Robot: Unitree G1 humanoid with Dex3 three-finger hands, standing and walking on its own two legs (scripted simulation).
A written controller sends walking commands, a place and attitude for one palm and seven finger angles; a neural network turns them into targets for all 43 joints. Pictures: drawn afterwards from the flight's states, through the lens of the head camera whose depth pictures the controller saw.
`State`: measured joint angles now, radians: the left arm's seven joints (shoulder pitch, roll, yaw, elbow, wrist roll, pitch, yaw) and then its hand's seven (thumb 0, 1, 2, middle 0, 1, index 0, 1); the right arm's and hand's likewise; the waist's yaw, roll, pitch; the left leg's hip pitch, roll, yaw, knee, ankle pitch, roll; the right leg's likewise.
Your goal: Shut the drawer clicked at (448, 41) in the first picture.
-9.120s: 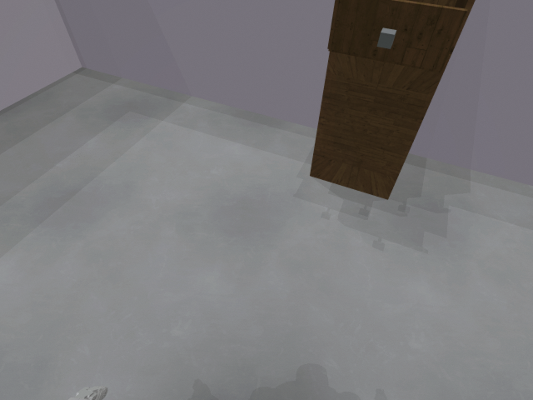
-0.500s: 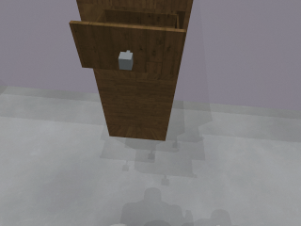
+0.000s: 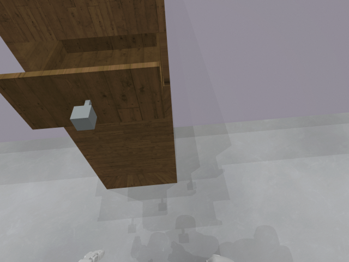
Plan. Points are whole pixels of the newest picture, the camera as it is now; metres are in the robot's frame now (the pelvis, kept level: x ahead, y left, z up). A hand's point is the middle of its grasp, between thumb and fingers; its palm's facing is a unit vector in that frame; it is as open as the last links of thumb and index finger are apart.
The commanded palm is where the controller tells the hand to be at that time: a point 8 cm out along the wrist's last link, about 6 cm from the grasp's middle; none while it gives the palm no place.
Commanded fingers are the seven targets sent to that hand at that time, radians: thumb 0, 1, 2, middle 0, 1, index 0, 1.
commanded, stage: come to a stop and stand still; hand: left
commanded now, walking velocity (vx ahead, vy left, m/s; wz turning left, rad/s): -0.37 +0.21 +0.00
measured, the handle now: (85, 112) +0.44 +0.23 +0.10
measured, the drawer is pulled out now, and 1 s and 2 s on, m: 0.16 0.16 0.16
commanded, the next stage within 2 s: look again from close up in 1.30 s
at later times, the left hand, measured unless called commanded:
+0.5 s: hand out of the picture +0.01 +0.25 -0.17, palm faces +0.12 -0.97 -0.20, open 7.4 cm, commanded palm none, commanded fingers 0.00 0.90 0.90 -0.20 -0.30 -0.20 -0.30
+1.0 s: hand out of the picture -0.07 +0.21 -0.15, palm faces +0.03 -0.98 -0.20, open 7.4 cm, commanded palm none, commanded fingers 0.00 0.90 0.90 -0.20 -0.30 -0.20 -0.30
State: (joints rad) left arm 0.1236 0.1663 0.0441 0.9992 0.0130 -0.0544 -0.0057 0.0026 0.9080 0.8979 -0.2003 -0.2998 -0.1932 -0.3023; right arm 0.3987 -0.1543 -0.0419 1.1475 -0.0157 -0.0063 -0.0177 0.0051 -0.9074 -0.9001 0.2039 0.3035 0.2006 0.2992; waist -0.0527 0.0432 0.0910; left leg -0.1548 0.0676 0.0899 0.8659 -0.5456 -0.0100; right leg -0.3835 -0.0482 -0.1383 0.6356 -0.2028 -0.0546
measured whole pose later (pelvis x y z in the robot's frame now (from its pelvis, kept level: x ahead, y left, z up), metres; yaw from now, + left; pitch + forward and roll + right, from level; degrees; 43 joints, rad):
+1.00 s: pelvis -0.07 +0.05 +0.02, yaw +0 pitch -3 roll +1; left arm 0.28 0.13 0.00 1.14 0.00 0.01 0.04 0.01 0.91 0.90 -0.20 -0.30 -0.20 -0.30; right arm 0.30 -0.15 -0.01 1.16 -0.01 0.01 -0.02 0.00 -0.92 -0.90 0.20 0.30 0.20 0.30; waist -0.02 0.01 0.02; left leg -0.18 -0.02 0.10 0.37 -0.15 0.04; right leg -0.09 -0.02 -0.03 0.43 -0.29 -0.01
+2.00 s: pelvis -0.04 +0.05 +0.01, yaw +0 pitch -1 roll +0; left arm 0.30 0.15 -0.01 1.08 0.01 -0.02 0.04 0.01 0.91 0.90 -0.20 -0.30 -0.19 -0.30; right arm 0.27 -0.16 0.01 1.11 -0.02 -0.02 -0.03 0.01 -0.92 -0.90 0.20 0.30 0.20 0.30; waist 0.00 -0.01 0.01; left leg -0.24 -0.01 0.09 0.50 -0.26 0.04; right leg -0.12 -0.01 -0.03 0.49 -0.36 -0.01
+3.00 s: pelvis +0.01 +0.00 +0.00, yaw +3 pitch +0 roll +0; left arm 0.26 0.18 0.02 0.96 0.03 0.00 0.04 0.00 0.91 0.90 -0.20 -0.30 -0.19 -0.30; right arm 0.16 -0.17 -0.04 0.94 -0.03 0.03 0.01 0.00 -0.91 -0.90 0.21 0.30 0.20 0.30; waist 0.00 0.01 0.02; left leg -0.41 0.01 0.08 0.64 -0.23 0.03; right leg -0.31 -0.04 0.00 0.66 -0.35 0.02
